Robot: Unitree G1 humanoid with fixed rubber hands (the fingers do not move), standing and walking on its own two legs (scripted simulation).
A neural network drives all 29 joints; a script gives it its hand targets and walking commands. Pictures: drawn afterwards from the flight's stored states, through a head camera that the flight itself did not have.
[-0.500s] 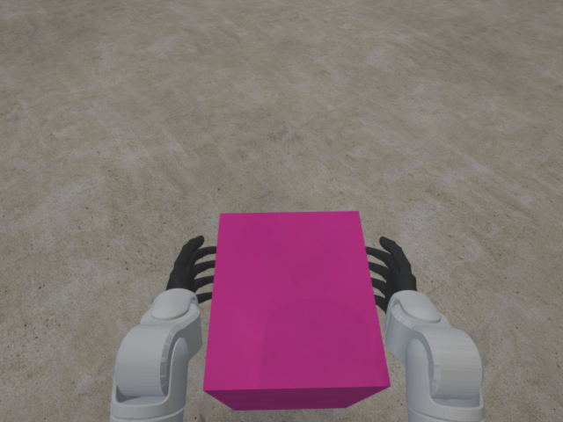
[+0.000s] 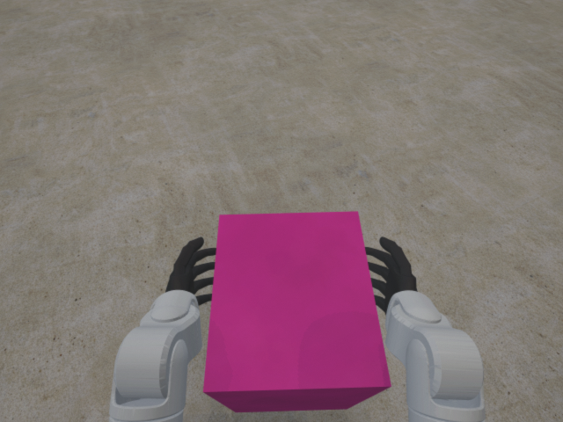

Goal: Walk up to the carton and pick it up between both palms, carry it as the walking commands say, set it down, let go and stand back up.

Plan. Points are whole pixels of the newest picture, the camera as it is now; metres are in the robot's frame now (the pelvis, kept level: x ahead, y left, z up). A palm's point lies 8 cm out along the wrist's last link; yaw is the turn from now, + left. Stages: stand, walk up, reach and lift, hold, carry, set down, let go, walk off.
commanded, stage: carry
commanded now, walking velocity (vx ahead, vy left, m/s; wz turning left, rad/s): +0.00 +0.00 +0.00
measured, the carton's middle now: (290, 322) +0.27 +0.01 -0.01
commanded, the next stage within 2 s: hold in 1.54 s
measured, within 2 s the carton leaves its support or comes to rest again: neither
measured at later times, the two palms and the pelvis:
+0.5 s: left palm (201, 230) +0.35 +0.13 +0.10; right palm (394, 227) +0.37 -0.14 +0.09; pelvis +0.09 -0.01 +0.01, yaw +2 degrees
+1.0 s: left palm (196, 264) +0.30 +0.13 +0.09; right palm (401, 260) +0.32 -0.14 +0.09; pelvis +0.05 -0.02 +0.01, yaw +3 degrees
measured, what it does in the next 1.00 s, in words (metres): steps on the spot: right foot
